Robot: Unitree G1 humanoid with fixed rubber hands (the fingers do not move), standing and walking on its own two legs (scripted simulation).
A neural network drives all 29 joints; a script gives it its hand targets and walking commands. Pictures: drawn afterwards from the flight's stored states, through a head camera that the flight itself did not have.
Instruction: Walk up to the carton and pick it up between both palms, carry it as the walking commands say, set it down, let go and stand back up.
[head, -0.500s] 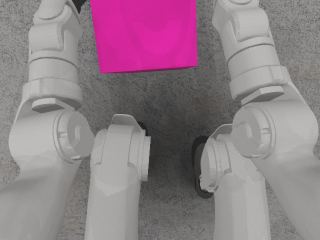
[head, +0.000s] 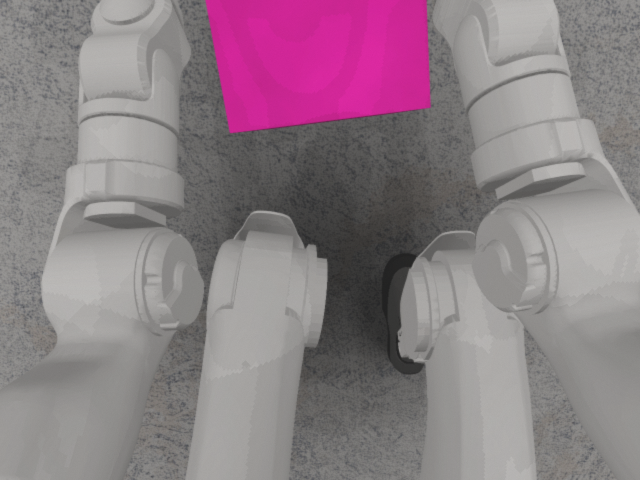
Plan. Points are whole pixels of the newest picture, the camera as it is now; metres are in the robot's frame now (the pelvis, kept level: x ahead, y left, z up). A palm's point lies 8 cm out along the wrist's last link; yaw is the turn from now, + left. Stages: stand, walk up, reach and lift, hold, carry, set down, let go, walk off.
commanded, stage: reach and lift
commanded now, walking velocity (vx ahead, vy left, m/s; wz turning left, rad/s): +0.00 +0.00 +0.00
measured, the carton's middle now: out of the picture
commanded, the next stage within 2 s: none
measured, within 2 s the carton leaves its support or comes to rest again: neither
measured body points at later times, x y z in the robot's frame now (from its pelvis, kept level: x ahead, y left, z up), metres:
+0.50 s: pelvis -0.01 +0.00 +0.03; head +0.36 +0.05 +0.28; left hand +0.55 +0.21 -0.11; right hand +0.59 -0.04 -0.10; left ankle +0.13 +0.12 -0.35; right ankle +0.10 -0.11 -0.35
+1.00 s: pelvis -0.03 +0.00 +0.08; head +0.33 +0.05 +0.34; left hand +0.52 +0.21 -0.04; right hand +0.57 -0.04 -0.03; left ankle +0.13 +0.12 -0.35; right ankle +0.10 -0.11 -0.35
